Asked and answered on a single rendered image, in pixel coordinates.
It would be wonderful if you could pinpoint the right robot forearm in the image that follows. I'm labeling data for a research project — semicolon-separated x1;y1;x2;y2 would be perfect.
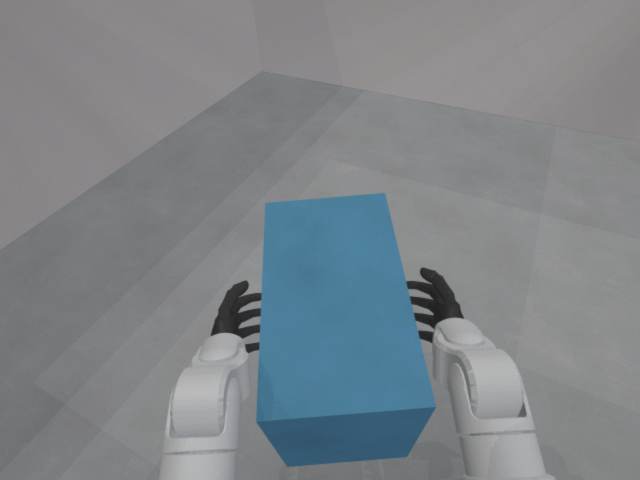
432;318;556;480

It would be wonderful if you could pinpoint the left robot forearm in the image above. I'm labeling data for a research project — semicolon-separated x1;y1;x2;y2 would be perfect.
159;333;251;480

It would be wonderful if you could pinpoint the right robot hand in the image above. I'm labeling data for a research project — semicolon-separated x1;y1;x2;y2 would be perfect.
406;268;464;343

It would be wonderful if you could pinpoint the left robot hand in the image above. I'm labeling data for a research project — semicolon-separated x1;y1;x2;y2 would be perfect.
210;280;262;353

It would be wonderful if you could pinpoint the carton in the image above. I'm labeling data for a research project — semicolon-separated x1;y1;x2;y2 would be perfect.
256;193;436;467

